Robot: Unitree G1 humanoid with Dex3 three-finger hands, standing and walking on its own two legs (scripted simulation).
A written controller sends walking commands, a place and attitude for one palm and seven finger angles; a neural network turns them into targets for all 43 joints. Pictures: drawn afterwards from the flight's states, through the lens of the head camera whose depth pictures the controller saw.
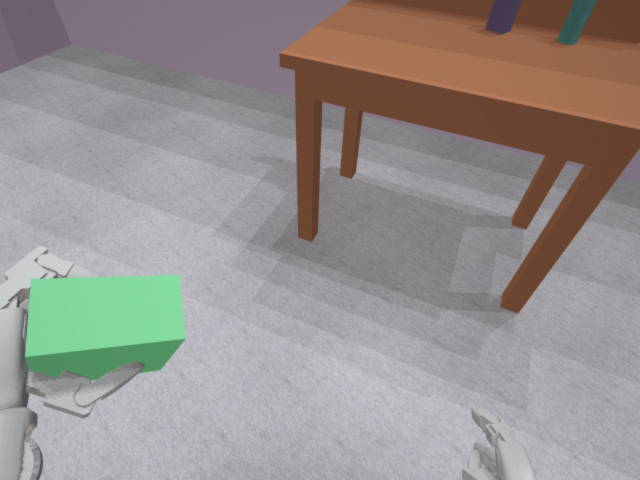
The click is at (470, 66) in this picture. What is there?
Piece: table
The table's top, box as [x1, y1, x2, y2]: [279, 0, 639, 146]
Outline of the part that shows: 279,53 280,66 639,146 638,43 581,34 574,45 567,45 560,43 556,40 560,31 513,23 511,30 501,35 486,30 484,28 487,19 371,0 351,0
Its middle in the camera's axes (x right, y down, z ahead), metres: +0.46 -0.58 +1.22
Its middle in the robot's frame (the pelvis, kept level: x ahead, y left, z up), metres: +1.32 -0.39 +0.01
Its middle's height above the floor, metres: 0.78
